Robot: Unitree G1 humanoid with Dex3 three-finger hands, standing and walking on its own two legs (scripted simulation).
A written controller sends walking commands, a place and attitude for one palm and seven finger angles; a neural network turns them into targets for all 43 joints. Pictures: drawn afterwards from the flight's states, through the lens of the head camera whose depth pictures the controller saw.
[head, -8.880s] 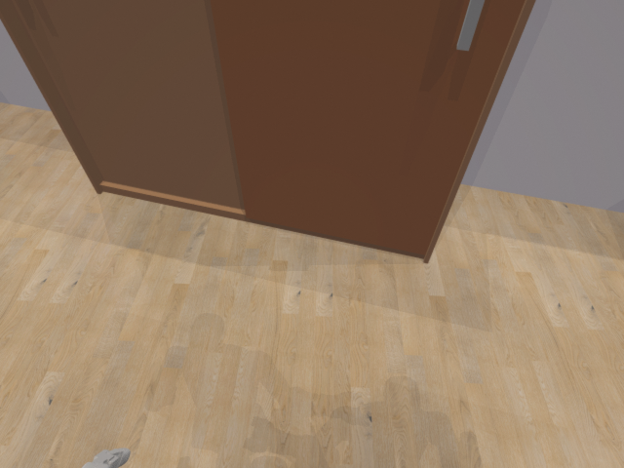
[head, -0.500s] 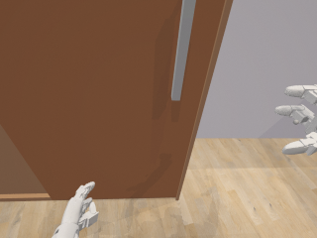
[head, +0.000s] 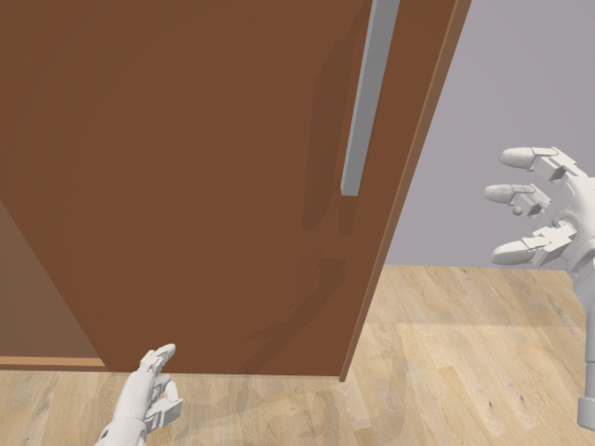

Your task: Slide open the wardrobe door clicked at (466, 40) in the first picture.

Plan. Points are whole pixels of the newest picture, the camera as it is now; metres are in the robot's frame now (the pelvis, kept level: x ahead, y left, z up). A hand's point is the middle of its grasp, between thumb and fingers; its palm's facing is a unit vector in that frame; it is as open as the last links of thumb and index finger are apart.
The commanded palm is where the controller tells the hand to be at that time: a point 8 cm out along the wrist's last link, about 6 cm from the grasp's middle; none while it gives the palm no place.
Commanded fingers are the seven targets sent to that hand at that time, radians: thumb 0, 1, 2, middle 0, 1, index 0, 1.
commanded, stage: move the hooked fingers beside the handle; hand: right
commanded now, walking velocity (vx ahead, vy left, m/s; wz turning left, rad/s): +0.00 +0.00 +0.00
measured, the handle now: (363, 100) +0.54 -0.08 +0.26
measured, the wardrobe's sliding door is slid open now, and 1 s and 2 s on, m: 0.00 0.00 0.00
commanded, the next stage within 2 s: none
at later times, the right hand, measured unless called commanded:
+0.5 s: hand (463, 186) +0.37 -0.19 +0.22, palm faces +0.03 +1.00 -0.03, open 14.0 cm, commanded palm +0.35 -0.24 +0.22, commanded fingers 0.00 0.50 -0.30 0.30 1.20 0.30 1.20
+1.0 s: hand (418, 154) +0.45 -0.15 +0.22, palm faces +0.03 +1.00 -0.02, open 14.0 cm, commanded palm +0.43 -0.20 +0.22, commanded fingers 0.00 0.50 -0.30 0.30 1.20 0.30 1.20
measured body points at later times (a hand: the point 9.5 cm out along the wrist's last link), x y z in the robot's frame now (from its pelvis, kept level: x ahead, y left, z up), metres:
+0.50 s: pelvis +0.00 +0.01 +0.00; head -0.04 +0.03 +0.45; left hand +0.18 +0.25 -0.08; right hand +0.36 -0.24 +0.23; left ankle +0.00 +0.09 -0.74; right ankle +0.01 -0.10 -0.74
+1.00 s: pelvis +0.00 +0.00 +0.00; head +0.00 +0.01 +0.45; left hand +0.11 +0.27 -0.11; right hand +0.44 -0.21 +0.22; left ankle +0.00 +0.09 -0.74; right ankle +0.00 -0.10 -0.74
